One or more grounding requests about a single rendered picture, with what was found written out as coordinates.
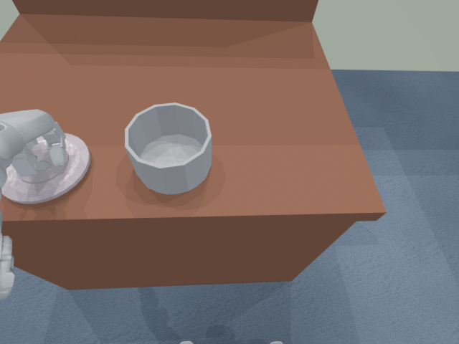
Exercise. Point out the lid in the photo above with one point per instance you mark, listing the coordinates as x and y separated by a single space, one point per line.
52 182

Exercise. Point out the left robot upper arm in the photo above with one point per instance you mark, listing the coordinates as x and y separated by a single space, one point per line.
6 266

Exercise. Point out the left robot hand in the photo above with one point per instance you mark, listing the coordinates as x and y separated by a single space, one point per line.
32 124

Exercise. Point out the robot left forearm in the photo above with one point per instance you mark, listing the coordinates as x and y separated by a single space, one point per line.
11 144

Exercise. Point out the knob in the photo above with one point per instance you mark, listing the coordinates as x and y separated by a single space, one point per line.
41 152

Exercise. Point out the table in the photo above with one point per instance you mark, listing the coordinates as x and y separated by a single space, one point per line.
288 175

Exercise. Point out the pot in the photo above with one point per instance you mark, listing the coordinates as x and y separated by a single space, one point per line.
170 147

